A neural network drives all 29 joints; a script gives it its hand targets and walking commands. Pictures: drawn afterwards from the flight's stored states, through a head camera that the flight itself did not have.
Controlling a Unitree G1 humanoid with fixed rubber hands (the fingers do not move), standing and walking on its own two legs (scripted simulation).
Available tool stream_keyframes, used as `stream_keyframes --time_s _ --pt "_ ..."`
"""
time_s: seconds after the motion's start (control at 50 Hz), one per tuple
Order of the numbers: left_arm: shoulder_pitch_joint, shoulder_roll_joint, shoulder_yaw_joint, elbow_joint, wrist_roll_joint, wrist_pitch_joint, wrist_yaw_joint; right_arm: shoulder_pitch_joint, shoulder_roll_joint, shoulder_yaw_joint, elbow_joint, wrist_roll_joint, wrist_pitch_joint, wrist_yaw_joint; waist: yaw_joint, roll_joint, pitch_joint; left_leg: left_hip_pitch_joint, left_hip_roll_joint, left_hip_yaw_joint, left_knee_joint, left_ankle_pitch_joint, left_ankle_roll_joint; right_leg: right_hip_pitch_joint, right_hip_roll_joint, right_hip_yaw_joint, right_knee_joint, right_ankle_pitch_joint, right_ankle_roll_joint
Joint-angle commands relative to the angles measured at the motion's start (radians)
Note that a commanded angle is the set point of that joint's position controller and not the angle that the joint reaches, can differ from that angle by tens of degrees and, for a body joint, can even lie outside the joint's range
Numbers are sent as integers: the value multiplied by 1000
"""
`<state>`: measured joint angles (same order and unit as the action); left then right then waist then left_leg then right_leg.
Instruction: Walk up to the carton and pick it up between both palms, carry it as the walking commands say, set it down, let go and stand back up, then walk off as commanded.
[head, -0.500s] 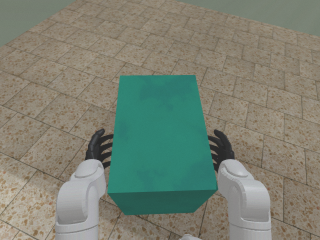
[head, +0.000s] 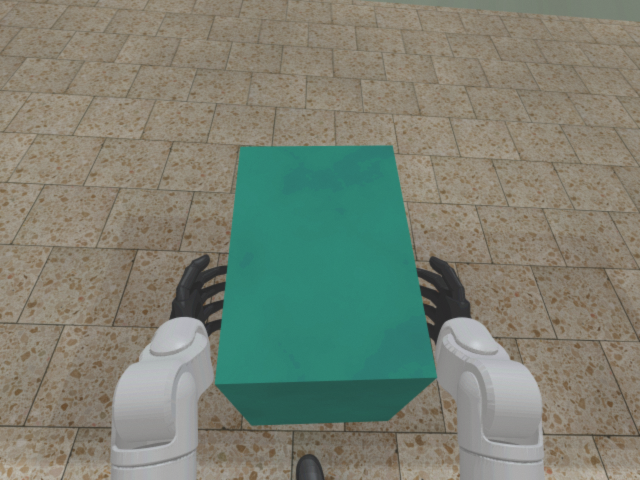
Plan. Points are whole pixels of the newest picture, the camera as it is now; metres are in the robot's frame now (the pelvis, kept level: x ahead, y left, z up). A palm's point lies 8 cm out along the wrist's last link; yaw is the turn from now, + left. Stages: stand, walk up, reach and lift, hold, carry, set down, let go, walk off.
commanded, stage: carry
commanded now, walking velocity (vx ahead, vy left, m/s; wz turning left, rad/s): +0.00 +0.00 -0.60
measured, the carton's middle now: (318, 292) +0.36 -0.01 -0.01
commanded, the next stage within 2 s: none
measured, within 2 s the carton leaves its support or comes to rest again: neither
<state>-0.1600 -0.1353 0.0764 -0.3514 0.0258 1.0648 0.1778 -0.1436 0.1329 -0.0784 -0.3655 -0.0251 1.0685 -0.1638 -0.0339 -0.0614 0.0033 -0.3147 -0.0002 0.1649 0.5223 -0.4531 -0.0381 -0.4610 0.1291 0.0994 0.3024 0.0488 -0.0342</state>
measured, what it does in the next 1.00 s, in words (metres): walks backwards, turning right: right foot, then left foot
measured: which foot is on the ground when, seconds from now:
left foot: down 0.00-0.38, up 0.40-0.72, down 0.74-1.00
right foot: down 0.00-0.02, up 0.04-0.36, down 0.38-0.74, up 0.76-1.00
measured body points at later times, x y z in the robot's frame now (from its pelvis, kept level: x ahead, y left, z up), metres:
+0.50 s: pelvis -0.07 -0.05 -0.02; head -0.07 -0.07 +0.43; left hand +0.24 -0.01 +0.06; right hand +0.14 -0.28 +0.05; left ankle -0.06 +0.09 -0.70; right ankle -0.05 -0.16 -0.74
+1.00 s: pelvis -0.14 -0.06 +0.00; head -0.12 -0.05 +0.45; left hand +0.18 -0.07 +0.06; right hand +0.02 -0.32 +0.07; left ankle -0.08 +0.04 -0.74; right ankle -0.20 -0.16 -0.68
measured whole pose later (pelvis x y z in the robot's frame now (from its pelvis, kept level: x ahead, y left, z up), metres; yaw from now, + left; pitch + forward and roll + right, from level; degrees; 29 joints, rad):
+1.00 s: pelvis -0.14 -0.06 +0.00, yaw -35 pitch +2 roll -2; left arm -0.13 -0.13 0.06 -0.35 0.04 1.12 0.18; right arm -0.12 0.13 -0.07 -0.34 -0.02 1.11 -0.16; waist 0.07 -0.02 -0.02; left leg -0.27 0.20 0.31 0.58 -0.31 -0.01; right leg -0.52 0.00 -0.05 0.98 -0.32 0.00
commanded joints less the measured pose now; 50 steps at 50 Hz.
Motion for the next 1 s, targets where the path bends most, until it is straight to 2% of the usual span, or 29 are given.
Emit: stream_keyframes --time_s 0.0,0.02,0.06,0.08,0.12,0.18,0.26,0.3,0.32,0.34,0.36,0.38,0.42,0.46,0.52,0.56,0.6,0.64,0.68,0.7,0.72,0.74,0.76,0.8,0.84,0.9,0.92,0.96,0.98 --pt "-334 -889 -653 -287 -243 -29 -96 -334 923 628 -176 279 -32 100 28 395 -494 489 484 -236 -165 525 146 -141 -54 -121 570 -562 87" --pt "-385 -891 -659 -313 -250 -34 -95 -320 926 623 -171 278 -32 115 35 336 -442 398 530 -196 -162 571 189 -198 -115 -132 760 -590 81" --pt "-433 -909 -681 -277 -239 -24 -103 -384 934 636 -191 284 -29 128 43 203 -353 273 487 -125 -122 512 183 -205 -157 -105 860 -480 58" --pt "-398 -919 -663 -242 -243 -16 -104 -384 922 636 -214 280 -24 125 45 150 -343 295 418 -66 -83 619 162 -204 -150 -118 842 -453 48" --pt "-400 -901 -655 -193 -246 6 -103 -377 865 598 -174 254 -5 117 50 264 -346 378 373 -2 -6 743 125 -235 -133 -164 760 -452 51" --pt "-392 -894 -668 -200 -271 23 -100 -318 856 567 -145 218 5 99 41 271 -372 405 362 25 70 955 99 -145 -103 -217 603 -456 51" --pt "-419 -899 -681 -196 -296 25 -115 -320 861 564 -133 201 0 96 34 299 -383 326 412 75 97 798 87 -19 -132 -234 417 -465 43" --pt "-369 -888 -666 -137 -282 39 -116 -246 842 532 -44 164 12 89 51 280 -375 231 403 111 173 687 36 104 -146 -202 240 -369 36" --pt "-378 -911 -662 -145 -286 32 -122 -290 862 554 -66 181 5 94 66 222 -360 97 371 103 234 555 -11 214 -184 -122 178 -304 21" --pt "-368 -871 -640 -129 -274 24 -127 -289 834 554 -71 163 5 86 73 -62 -366 -114 292 99 377 175 -64 358 -334 124 148 58 -47" --pt "-407 -891 -640 -130 -273 22 -123 -344 862 580 -92 187 10 94 54 -248 -349 -278 169 60 527 -282 -93 395 -468 363 148 368 -126" --pt "-368 -877 -616 -143 -257 18 -122 -406 873 609 -124 216 7 99 45 -167 -348 -263 168 -26 570 -348 -90 332 -464 403 121 315 -130" --pt "-356 -941 -610 -152 -272 17 -135 -432 917 634 -159 235 -8 101 48 -90 -310 -258 127 -91 611 -203 -52 246 -397 314 49 -5 -103" --pt "-325 -949 -575 -132 -251 10 -142 -492 963 684 -170 267 -7 106 47 -176 -325 -206 98 -74 557 -82 -34 244 -323 193 15 -219 -56" --pt "-280 -918 -530 -86 -214 7 -141 -475 948 687 -135 277 1 105 53 -216 -355 -200 64 -76 435 -73 -26 328 -336 211 31 7 -69" --pt "-276 -917 -523 -68 -195 0 -135 -536 945 705 -160 300 -5 110 61 -188 -410 -84 33 -60 339 -67 -24 287 -338 241 -9 -15 -73" --pt "-255 -902 -537 -85 -183 -6 -121 -458 951 688 -104 311 1 117 55 -170 -442 48 4 -27 194 -51 -10 268 -298 182 -25 80 -21" --pt "-299 -896 -547 -141 -196 -17 -115 -469 945 677 -118 317 -6 116 60 -127 -479 150 -44 41 32 -65 -21 304 -266 209 -34 250 12" --pt "-341 -890 -589 -169 -208 -19 -111 -433 928 653 -124 306 -19 113 24 -110 -512 468 22 74 -199 67 -11 105 -201 94 -23 135 120" --pt "-377 -906 -615 -193 -221 -17 -112 -437 944 634 -123 303 -23 111 13 60 -502 563 185 -61 -263 104 25 -24 -143 0 107 -83 152" --pt "-395 -906 -623 -189 -221 -8 -108 -449 938 618 -100 291 -20 110 18 439 -469 496 463 -308 -214 230 123 -133 -73 -85 466 -466 116" --pt "-351 -908 -612 -164 -228 1 -108 -418 912 614 -138 281 -18 108 22 418 -404 372 594 -291 -235 373 192 -198 -97 -141 719 -601 98" --pt "-371 -886 -626 -177 -226 3 -102 -380 890 596 -113 258 -7 115 33 263 -363 266 553 -217 -229 301 210 -176 -142 -128 856 -570 86" --pt "-422 -892 -648 -183 -238 3 -111 -375 908 593 -124 260 -2 119 42 167 -280 177 462 -101 -160 429 159 -181 -142 -133 904 -479 52" --pt "-424 -901 -641 -132 -244 15 -103 -400 872 582 -128 246 1 112 46 190 -308 334 367 30 -73 639 107 -234 -125 -165 818 -452 49" --pt "-473 -895 -697 -211 -302 21 -104 -296 845 512 -88 200 -2 95 37 338 -316 386 365 52 16 868 87 -213 -108 -228 701 -453 62" --pt "-450 -884 -685 -185 -289 30 -98 -309 827 516 -92 202 -1 90 36 339 -347 394 385 19 43 927 106 -175 -120 -216 647 -476 62" --pt "-429 -897 -669 -176 -300 32 -109 -353 839 540 -131 208 -8 84 37 350 -371 315 393 44 54 834 96 -50 -138 -204 480 -483 49" --pt "-409 -877 -660 -171 -294 35 -111 -297 833 542 -96 192 1 81 32 298 -376 285 399 40 65 782 102 3 -119 -234 438 -490 48"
